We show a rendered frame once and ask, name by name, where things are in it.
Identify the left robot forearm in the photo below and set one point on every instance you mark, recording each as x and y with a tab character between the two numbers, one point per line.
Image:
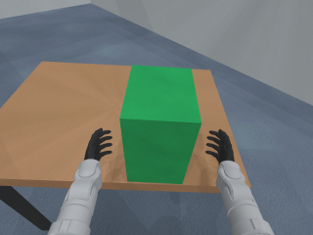
79	204

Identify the robot right hand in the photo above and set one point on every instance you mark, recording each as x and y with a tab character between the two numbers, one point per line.
225	151

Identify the right robot forearm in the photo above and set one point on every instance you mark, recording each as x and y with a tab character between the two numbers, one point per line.
240	206

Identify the robot left hand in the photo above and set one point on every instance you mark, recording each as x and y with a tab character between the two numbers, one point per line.
94	148

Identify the table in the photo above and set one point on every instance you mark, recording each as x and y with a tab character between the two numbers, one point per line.
46	126

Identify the carton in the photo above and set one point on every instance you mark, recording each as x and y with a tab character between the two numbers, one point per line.
160	121

